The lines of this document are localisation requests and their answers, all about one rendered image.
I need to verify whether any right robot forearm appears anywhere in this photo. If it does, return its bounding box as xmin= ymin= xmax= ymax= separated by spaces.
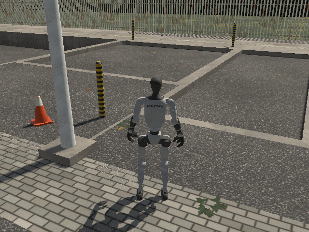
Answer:
xmin=174 ymin=118 xmax=183 ymax=137

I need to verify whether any left robot hand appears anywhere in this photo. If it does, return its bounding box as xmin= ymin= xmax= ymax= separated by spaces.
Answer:
xmin=127 ymin=132 xmax=138 ymax=142

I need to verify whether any right robot hand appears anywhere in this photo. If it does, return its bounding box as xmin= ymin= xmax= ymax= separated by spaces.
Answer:
xmin=173 ymin=136 xmax=184 ymax=147

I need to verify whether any left robot forearm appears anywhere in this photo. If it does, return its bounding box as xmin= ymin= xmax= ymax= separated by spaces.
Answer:
xmin=128 ymin=116 xmax=136 ymax=133

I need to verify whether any humanoid robot head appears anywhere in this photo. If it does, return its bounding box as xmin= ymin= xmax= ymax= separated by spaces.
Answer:
xmin=147 ymin=77 xmax=164 ymax=100

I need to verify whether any left robot upper arm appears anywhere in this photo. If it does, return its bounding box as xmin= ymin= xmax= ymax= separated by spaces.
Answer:
xmin=132 ymin=97 xmax=146 ymax=123

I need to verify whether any robot right shin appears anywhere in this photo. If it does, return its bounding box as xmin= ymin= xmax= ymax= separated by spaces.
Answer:
xmin=161 ymin=161 xmax=169 ymax=194

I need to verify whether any right robot upper arm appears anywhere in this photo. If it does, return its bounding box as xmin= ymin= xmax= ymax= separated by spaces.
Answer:
xmin=166 ymin=98 xmax=178 ymax=125

